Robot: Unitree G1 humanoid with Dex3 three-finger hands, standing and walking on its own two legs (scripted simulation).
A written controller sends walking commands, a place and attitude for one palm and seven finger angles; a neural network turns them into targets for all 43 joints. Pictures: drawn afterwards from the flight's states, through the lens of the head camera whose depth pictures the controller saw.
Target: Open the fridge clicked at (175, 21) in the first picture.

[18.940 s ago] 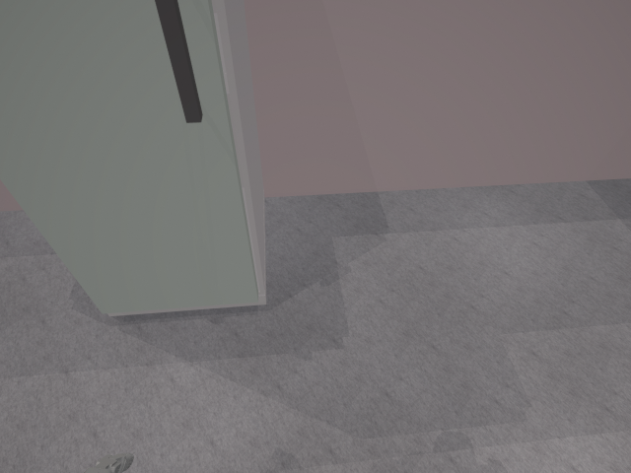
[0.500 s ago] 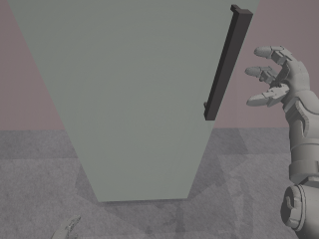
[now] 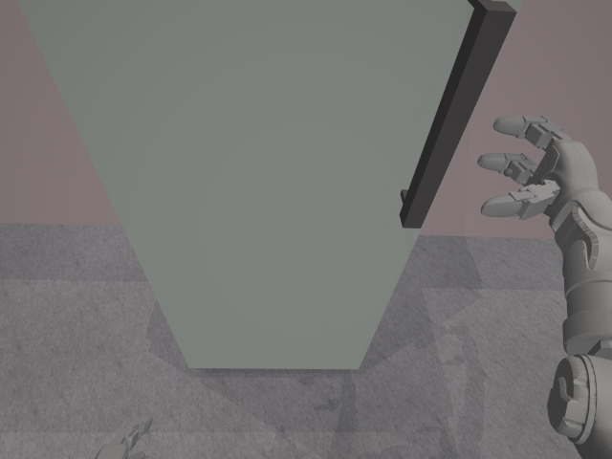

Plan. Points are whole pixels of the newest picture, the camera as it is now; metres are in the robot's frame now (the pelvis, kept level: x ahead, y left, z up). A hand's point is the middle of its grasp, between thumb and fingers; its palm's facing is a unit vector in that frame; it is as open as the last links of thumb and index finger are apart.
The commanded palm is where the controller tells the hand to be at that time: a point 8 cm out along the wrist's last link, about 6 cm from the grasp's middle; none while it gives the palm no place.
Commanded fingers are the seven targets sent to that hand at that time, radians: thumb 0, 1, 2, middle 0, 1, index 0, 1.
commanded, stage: move the hooked fingers beside the handle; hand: right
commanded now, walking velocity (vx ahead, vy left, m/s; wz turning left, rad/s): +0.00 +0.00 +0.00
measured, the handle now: (437, 129) +0.48 -0.10 +0.22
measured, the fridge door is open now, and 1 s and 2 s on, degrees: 0 0 0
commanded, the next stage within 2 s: none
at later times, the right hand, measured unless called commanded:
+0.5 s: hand (511, 156) +0.41 -0.17 +0.23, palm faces -0.11 +0.99 +0.01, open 14.0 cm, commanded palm +0.39 -0.23 +0.22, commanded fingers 0.00 0.50 -0.30 0.30 1.20 0.30 1.20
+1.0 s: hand (502, 179) +0.42 -0.18 +0.19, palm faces -0.03 +1.00 -0.02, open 14.0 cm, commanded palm +0.40 -0.23 +0.22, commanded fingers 0.00 0.50 -0.30 0.30 1.20 0.30 1.20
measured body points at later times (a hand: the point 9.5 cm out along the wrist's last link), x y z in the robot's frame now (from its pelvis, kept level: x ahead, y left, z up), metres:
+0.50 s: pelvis +0.00 -0.01 +0.00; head -0.01 +0.00 +0.45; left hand +0.15 +0.23 -0.10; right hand +0.41 -0.23 +0.23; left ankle -0.02 +0.09 -0.74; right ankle -0.02 -0.08 -0.74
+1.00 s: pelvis -0.01 +0.00 +0.00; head -0.01 +0.02 +0.45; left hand +0.10 +0.26 -0.11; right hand +0.42 -0.24 +0.20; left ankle -0.02 +0.09 -0.74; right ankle -0.02 -0.08 -0.74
